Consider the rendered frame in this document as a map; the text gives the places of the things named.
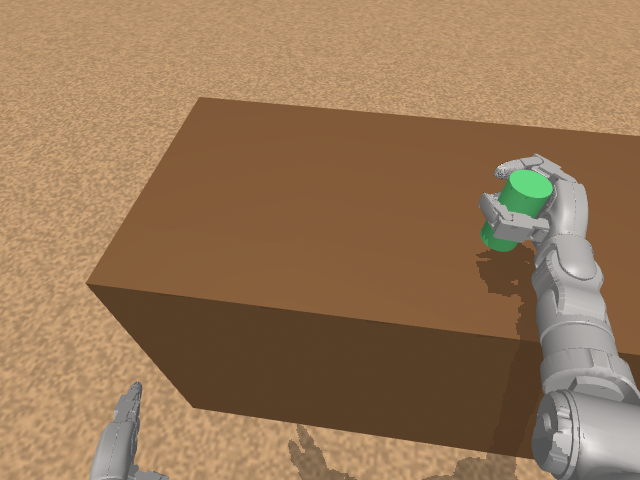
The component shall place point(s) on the right robot hand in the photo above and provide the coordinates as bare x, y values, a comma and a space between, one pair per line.
565, 211

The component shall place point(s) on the left robot hand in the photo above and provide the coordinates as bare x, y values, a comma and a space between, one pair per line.
114, 456

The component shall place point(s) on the can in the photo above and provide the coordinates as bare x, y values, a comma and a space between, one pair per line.
525, 192

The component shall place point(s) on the right robot arm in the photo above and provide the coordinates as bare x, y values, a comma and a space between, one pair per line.
588, 422

